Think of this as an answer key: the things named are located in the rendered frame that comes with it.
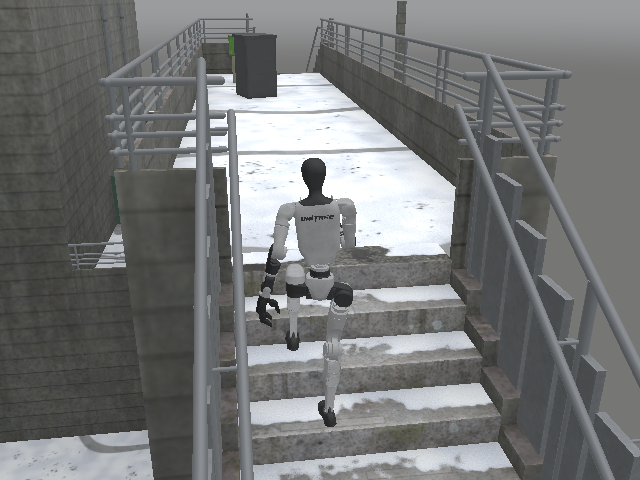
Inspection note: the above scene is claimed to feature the humanoid robot head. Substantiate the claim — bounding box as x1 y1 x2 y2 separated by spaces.
299 158 333 206

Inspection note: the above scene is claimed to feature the left robot upper arm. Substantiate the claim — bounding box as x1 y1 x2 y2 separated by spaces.
271 202 296 260

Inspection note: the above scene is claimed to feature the right robot upper arm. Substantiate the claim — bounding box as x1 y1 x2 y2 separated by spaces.
336 198 357 249

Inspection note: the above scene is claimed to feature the left robot forearm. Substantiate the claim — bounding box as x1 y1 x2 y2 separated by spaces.
259 244 281 298

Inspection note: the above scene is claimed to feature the right robot forearm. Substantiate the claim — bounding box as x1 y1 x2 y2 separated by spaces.
340 227 356 246

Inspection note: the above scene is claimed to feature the robot left hand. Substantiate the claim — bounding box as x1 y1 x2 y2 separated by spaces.
256 295 280 327

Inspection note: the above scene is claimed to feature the robot torso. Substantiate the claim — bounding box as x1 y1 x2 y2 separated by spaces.
294 195 340 301

